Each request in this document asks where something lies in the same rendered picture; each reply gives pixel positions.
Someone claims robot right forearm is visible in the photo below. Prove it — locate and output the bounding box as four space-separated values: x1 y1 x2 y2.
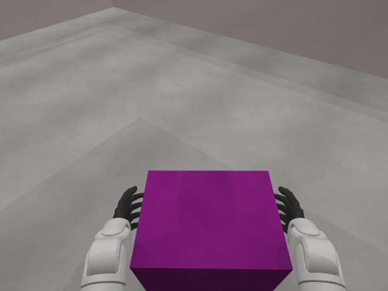
287 218 346 291

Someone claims carton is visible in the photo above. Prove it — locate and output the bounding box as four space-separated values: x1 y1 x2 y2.
130 170 293 291

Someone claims left robot hand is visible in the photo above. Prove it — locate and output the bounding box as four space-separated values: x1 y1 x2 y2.
113 186 144 231

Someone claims right robot hand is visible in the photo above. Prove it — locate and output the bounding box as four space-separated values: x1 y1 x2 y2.
274 186 305 233

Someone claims robot left forearm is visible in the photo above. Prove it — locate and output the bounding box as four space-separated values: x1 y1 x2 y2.
81 218 132 291

